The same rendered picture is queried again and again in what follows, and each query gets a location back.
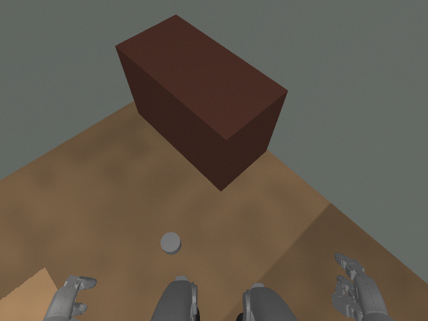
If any right robot hand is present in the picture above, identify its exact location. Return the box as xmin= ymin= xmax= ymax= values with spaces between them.
xmin=331 ymin=253 xmax=388 ymax=321

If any tin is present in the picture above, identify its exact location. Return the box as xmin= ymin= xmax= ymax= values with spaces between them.
xmin=160 ymin=232 xmax=181 ymax=255

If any left robot hand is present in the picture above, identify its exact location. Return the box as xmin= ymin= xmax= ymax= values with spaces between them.
xmin=44 ymin=275 xmax=97 ymax=321

